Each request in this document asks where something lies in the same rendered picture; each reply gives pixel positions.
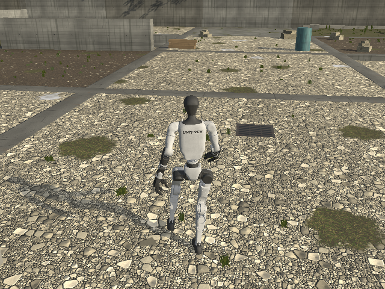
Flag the robot right forearm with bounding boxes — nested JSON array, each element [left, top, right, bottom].
[[212, 144, 221, 157]]

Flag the left robot hand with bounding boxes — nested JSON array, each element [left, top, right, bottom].
[[153, 177, 168, 196]]

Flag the right robot hand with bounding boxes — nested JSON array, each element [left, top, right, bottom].
[[204, 151, 219, 162]]

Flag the right robot foot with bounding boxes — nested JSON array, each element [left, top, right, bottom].
[[192, 237, 202, 254]]

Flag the left robot thigh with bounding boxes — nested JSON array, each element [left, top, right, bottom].
[[172, 167, 185, 195]]

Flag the robot left upper arm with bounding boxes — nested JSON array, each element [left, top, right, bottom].
[[164, 122, 179, 157]]

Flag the robot right upper arm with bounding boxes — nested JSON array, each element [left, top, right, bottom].
[[204, 120, 220, 152]]

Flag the robot left forearm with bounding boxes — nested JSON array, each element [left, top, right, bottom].
[[155, 147, 169, 179]]

